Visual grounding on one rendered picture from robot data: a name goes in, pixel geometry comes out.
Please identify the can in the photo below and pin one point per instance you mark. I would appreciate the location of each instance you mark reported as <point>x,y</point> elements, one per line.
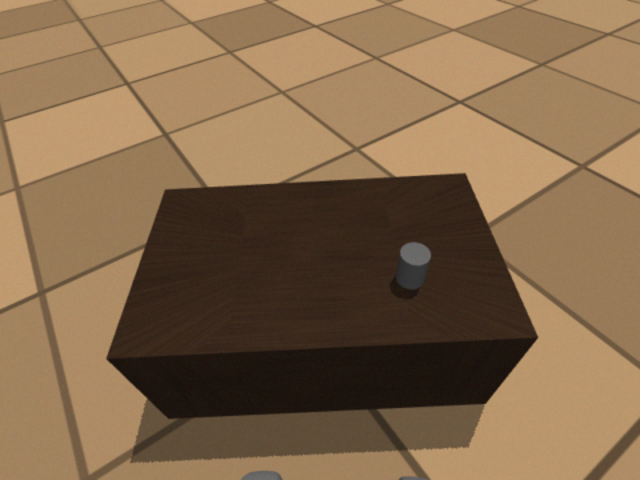
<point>413,265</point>

